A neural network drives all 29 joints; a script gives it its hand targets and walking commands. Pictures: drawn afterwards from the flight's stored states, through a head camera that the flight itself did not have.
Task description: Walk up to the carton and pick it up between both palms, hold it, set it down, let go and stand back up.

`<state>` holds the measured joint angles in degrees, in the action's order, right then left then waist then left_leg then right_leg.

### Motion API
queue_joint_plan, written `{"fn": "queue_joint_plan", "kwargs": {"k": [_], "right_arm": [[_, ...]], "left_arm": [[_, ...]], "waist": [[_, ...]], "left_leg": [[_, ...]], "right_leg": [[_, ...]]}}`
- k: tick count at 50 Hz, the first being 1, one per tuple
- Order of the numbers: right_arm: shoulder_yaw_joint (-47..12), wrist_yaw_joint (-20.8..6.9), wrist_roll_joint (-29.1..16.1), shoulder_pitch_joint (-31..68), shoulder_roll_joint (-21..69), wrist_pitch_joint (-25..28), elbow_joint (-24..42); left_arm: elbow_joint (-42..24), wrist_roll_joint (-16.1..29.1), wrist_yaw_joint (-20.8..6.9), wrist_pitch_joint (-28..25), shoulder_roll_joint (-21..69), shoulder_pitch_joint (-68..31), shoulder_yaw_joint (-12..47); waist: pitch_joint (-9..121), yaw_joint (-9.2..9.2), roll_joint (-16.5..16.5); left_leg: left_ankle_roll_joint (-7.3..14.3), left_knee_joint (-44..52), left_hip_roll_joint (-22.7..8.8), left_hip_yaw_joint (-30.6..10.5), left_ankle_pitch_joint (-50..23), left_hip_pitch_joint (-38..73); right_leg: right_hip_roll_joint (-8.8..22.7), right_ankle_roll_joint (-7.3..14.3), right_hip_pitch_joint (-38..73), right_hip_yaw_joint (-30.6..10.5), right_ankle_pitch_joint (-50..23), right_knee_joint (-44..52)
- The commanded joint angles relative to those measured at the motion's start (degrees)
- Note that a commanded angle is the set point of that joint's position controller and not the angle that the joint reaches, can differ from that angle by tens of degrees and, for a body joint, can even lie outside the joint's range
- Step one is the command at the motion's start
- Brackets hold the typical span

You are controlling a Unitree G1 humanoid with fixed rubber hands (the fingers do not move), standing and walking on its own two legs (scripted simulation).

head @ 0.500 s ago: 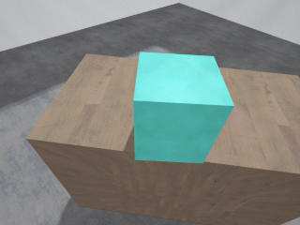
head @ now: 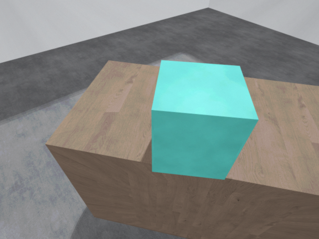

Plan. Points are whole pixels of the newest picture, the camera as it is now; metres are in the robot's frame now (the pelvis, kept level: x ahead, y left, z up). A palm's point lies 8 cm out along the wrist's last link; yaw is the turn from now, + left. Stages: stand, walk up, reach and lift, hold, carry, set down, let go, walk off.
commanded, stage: stand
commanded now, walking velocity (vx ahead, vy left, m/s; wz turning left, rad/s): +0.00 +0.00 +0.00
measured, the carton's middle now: (193, 121) +0.43 -0.06 +0.08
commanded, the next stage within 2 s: none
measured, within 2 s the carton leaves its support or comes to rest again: neither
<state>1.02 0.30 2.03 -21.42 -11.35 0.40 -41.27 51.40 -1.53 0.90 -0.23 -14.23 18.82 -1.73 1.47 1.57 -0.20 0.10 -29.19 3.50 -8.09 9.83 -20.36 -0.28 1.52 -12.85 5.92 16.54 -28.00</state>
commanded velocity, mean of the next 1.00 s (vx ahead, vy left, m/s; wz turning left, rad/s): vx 0.00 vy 0.00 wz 0.00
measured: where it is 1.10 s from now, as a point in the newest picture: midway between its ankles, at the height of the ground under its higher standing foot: outside the picture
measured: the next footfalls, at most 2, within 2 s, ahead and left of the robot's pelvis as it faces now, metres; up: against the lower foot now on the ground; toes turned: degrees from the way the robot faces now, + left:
none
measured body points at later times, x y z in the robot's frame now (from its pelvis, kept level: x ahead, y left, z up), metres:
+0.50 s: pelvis +0.01 -0.01 +0.00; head +0.02 +0.00 +0.45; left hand +0.01 +0.25 -0.15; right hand +0.06 -0.25 -0.13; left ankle +0.06 +0.11 -0.74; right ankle -0.02 -0.10 -0.74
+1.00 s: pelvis +0.02 -0.01 +0.00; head +0.03 -0.01 +0.45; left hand -0.02 +0.22 -0.16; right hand +0.04 -0.25 -0.15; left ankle +0.06 +0.11 -0.74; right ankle -0.02 -0.10 -0.74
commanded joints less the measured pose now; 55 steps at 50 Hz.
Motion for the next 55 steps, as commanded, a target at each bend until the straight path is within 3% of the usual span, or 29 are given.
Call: {"fn": "queue_joint_plan", "kwargs": {"k": [1,11,21,52,53,55], "right_arm": [[1.92,0.41,-0.1,-3.39,-6.1,0.86,1.96],[1.73,1.22,-0.09,-2.97,-6.27,0.23,-0.5],[1.41,1.64,-0.42,-3.54,-5.87,-0.12,-4.06],[-0.47,2.4,-0.97,-1.15,-3.2,-0.87,-15.51],[-0.25,2.43,-0.79,-0.57,-2.49,-0.6,-15.44],[-0.19,2.53,-0.68,-0.94,-2.4,-0.32,-15.86]], "left_arm": [[-0.98,0.09,0.59,-0.51,-6.42,0.45,-1.6],[2.47,0.4,0.89,0.71,-5.83,1.18,-2.0],[5.74,0.46,1.08,0.73,-5.16,0.79,-1.92],[12.03,0.52,1.66,1.05,-1.02,4.66,-0.9],[11.51,0.4,1.69,1.07,-1.45,4.44,-0.66],[11.58,0.32,1.71,0.86,-0.73,4.68,-0.62]], "waist": [[-1.63,-0.96,1.73],[-2.74,0.14,-2.08],[-3.12,-0.61,-0.41],[-5.29,-0.67,-0.42],[-6.72,-0.29,0.6],[-4.35,-0.63,-0.97]], "left_leg": [[2.12,1.51,-4.08,-3.79,-5.79,0.12],[2.02,4.44,-5.07,-7.39,-3.78,-2.28],[1.99,3.02,-4.34,-5.55,-6.48,0.32],[1.89,3.5,-4.28,-5.28,-7.03,1.1],[2.17,3.8,-4.0,-5.29,-7.07,0.36],[2.36,3.03,-3.87,-5.06,-7.75,1.17]], "right_leg": [[6.56,3.08,-0.15,-7.98,-0.45,7.25],[5.52,3.3,3.04,-6.74,1.36,6.19],[6.37,3.63,3.19,-6.23,-1.13,7.71],[6.16,3.32,4.99,-4.66,-1.78,7.85],[6.23,3.24,4.28,-4.84,-1.27,7.74],[6.36,3.58,6.32,-4.84,-1.85,7.05]]}}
